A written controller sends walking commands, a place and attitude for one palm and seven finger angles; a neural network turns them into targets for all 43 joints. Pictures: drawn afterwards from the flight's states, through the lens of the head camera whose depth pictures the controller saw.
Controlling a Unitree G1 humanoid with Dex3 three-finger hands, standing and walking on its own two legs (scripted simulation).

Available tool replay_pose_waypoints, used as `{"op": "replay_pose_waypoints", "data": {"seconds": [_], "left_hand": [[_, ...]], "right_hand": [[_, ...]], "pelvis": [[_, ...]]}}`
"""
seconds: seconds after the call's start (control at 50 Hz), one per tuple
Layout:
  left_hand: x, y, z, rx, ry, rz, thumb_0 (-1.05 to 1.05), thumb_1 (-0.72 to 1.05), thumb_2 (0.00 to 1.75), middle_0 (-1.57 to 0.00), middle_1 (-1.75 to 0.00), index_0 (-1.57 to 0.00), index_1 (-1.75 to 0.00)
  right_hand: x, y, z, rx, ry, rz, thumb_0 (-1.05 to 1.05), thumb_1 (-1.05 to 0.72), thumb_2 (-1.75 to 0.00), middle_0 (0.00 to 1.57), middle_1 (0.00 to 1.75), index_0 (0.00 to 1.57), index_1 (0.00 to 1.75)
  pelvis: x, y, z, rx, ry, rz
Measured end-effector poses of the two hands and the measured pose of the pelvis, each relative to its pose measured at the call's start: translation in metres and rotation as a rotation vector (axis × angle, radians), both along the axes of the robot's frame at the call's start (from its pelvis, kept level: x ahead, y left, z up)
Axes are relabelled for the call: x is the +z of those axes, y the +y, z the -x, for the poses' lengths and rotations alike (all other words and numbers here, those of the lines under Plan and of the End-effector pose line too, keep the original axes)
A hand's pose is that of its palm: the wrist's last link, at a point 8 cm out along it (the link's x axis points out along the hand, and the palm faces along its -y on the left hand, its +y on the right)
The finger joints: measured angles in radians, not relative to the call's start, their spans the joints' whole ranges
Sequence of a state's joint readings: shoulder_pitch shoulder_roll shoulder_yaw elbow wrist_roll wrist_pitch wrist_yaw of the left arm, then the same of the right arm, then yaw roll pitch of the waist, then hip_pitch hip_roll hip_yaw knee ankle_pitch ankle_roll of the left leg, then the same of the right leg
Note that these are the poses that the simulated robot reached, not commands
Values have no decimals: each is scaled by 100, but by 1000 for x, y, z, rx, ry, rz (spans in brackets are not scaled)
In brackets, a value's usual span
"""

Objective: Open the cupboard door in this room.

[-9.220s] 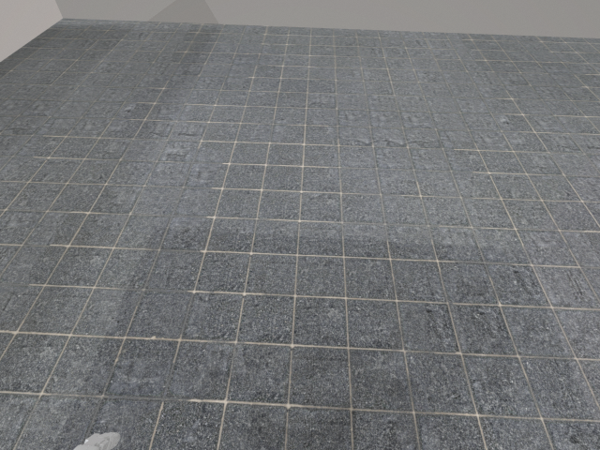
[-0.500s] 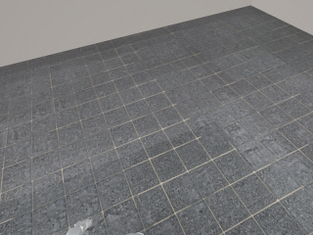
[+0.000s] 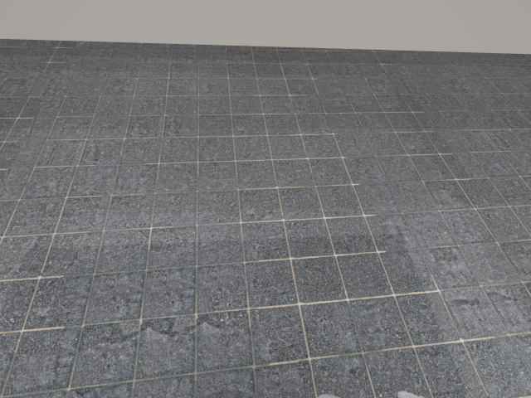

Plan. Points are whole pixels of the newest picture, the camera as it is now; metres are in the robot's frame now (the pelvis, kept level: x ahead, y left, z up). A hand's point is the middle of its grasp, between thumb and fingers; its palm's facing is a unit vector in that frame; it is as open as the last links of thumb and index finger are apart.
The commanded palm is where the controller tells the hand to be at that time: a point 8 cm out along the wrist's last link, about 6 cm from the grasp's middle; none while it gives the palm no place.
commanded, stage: turn or walk to find it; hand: left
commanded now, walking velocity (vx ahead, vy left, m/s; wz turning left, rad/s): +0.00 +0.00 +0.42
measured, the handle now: out of the picture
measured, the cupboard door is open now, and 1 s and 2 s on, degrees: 0 0 0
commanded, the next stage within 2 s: none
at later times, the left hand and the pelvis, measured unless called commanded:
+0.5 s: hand out of the picture +0.03 +0.16 -0.14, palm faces +0.22 -0.93 -0.28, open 7.4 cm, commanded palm none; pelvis -0.02 -0.04 +0.01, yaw +13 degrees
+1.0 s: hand out of the picture -0.11 +0.21 -0.17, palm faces +0.47 -0.84 -0.25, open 7.4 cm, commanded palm none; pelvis -0.05 +0.00 +0.01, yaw +25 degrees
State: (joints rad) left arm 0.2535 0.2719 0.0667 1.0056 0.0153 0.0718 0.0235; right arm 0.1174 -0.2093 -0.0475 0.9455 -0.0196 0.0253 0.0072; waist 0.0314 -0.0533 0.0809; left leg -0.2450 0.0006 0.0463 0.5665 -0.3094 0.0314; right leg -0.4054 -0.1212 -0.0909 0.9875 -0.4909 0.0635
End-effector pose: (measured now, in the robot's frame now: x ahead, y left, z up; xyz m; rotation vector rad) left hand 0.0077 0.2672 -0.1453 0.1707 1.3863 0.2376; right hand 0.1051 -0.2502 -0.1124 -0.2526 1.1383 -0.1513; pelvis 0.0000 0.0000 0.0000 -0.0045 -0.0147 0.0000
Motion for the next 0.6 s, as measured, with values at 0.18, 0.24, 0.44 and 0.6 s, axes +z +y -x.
{"op": "replay_pose_waypoints", "data": {"seconds": [0.18,0.24,0.44,0.6], "left_hand": [[20,4,-20,27,-127,-14,1,91,90,-20,-30,-20,-30],[25,-5,-31,25,-169,-23,1,91,90,-20,-30,-20,-30],[41,-52,-25,58,-262,-67,1,90,90,-20,-30,-20,-30],[38,-68,24,164,-193,-47,1,90,90,-20,-30,-21,-30]], "right_hand": [[0,19,4,52,15,-42,0,-90,-90,20,30,21,30],[-7,14,15,51,45,-59,0,-90,-90,20,30,21,30],[-39,-28,48,63,178,-95,0,-90,-90,20,30,21,30],[-31,-40,46,135,236,-65,0,-91,-90,20,30,20,30]], "pelvis": [[10,2,7,71,8,7],[9,-5,10,97,11,1],[2,-40,20,196,8,-31],[8,-46,23,285,3,-40]]}}
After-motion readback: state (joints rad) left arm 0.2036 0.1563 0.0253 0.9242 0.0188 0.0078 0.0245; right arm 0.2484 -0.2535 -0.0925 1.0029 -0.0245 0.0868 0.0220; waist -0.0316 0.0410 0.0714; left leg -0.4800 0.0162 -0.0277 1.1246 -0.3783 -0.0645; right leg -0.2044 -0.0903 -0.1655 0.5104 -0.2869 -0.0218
